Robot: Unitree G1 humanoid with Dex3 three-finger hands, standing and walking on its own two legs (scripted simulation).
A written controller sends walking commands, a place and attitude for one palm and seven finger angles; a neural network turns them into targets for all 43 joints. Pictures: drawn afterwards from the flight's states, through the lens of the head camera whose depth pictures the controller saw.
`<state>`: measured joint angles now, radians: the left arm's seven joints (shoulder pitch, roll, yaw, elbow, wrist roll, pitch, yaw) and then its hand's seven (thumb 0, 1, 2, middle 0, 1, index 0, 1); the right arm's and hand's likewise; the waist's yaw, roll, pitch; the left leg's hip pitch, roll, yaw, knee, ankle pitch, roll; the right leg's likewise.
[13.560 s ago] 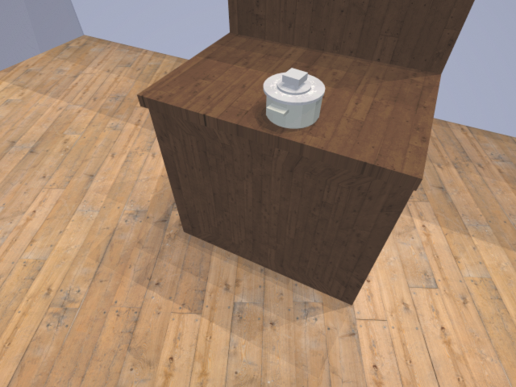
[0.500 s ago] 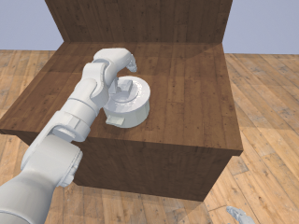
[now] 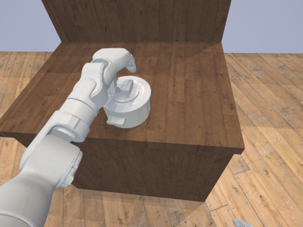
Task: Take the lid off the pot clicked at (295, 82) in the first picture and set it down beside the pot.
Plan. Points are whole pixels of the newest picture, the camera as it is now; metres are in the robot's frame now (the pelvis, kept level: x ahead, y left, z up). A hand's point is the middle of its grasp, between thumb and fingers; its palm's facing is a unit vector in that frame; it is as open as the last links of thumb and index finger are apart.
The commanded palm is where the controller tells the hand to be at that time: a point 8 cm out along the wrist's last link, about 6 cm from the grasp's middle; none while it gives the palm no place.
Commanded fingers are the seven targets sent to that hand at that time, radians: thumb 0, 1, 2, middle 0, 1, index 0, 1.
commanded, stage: move the open hand above the knob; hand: left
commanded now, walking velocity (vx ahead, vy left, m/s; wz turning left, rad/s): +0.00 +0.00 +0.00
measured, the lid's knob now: (123, 86) +0.50 +0.08 +0.09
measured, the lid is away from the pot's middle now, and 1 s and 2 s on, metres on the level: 0.01 0.01 0.01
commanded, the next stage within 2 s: none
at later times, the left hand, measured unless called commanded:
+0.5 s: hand (114, 78) +0.47 +0.09 +0.15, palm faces -0.27 +0.00 -0.96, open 10.0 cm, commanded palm +0.46 +0.09 +0.22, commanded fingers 0.00 -0.21 1.24 -0.82 -0.08 -0.82 -0.08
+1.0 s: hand (114, 77) +0.48 +0.09 +0.15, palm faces -0.28 +0.00 -0.96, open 10.0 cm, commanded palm +0.46 +0.09 +0.22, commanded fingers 0.00 -0.21 1.24 -0.82 -0.08 -0.82 -0.08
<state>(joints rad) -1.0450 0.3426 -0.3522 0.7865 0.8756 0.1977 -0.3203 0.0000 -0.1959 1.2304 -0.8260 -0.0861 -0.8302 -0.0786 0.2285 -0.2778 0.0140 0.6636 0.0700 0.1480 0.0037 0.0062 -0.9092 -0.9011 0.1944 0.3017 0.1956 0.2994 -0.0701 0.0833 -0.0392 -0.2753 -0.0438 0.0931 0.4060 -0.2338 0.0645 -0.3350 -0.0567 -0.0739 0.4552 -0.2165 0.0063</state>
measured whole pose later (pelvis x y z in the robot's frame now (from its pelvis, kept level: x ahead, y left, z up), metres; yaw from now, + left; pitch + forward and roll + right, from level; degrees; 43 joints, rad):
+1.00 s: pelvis +0.01 +0.00 +0.00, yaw +0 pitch +7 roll +0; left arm -1.05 0.35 -0.33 0.81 0.88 0.19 -0.33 0.00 -0.20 1.23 -0.83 -0.09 -0.83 -0.08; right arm 0.22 -0.28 0.02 0.66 0.07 0.15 0.00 0.01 -0.91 -0.90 0.19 0.30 0.20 0.30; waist -0.07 0.08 -0.05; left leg -0.28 -0.04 0.09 0.40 -0.24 0.06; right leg -0.33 -0.05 -0.08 0.44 -0.22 0.01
